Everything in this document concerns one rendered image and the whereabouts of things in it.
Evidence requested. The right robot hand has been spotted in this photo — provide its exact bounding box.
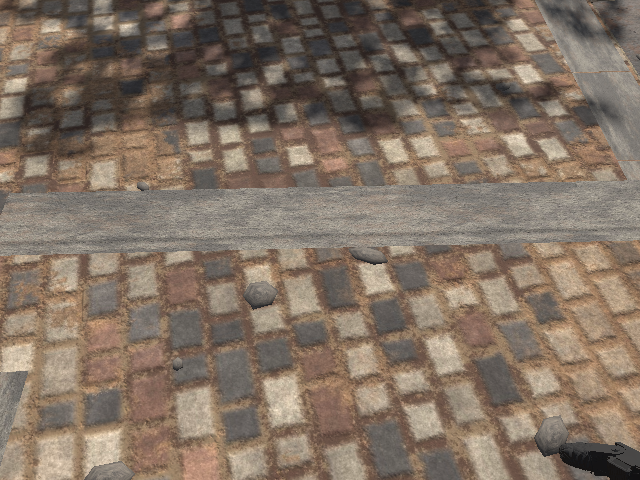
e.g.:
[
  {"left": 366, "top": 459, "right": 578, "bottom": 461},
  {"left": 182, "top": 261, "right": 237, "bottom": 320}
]
[{"left": 559, "top": 442, "right": 640, "bottom": 480}]

